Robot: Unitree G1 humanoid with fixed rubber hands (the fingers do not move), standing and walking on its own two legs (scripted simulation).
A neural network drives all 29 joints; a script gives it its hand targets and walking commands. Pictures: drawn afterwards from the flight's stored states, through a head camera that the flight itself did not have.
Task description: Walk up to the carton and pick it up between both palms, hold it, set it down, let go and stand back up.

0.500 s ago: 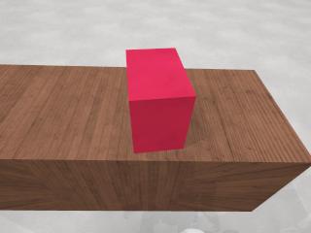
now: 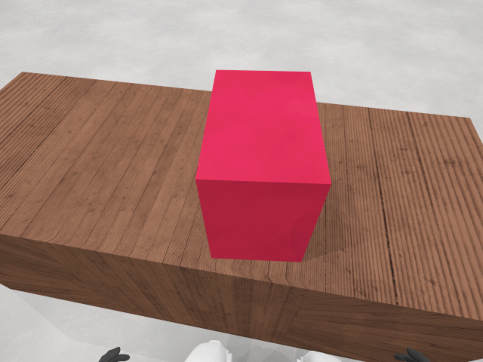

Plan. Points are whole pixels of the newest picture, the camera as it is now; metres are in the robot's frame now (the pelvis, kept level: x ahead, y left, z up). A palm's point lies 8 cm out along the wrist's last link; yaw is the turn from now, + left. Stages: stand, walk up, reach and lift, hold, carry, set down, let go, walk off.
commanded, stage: walk up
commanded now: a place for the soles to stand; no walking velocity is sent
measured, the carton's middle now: (259, 167) +0.48 +0.00 +0.00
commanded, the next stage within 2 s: none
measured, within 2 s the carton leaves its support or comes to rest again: neither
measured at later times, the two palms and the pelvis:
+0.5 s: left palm (106, 361) +0.14 +0.25 -0.07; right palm (427, 352) +0.16 -0.26 -0.07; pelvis +0.02 -0.02 +0.02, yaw +3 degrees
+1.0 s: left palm out of the picture +0.07 +0.27 -0.09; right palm (429, 359) +0.15 -0.26 -0.07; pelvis +0.00 -0.01 +0.01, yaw +8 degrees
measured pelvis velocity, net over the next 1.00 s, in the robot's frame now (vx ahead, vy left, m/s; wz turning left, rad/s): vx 0.00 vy -0.01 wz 0.13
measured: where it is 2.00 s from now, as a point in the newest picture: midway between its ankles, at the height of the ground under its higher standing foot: outside the picture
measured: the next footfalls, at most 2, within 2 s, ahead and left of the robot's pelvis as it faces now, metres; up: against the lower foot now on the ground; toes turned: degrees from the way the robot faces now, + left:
left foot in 1.38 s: +0.04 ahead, +0.12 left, +0.00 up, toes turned +3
